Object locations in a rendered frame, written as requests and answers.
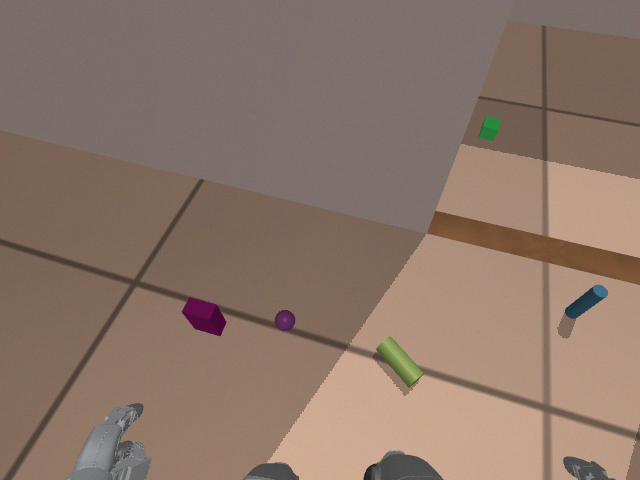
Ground right robot hand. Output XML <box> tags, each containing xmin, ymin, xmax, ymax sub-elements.
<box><xmin>563</xmin><ymin>456</ymin><xmax>615</xmax><ymax>480</ymax></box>

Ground left robot hand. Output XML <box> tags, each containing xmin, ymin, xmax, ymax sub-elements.
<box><xmin>72</xmin><ymin>403</ymin><xmax>152</xmax><ymax>480</ymax></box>

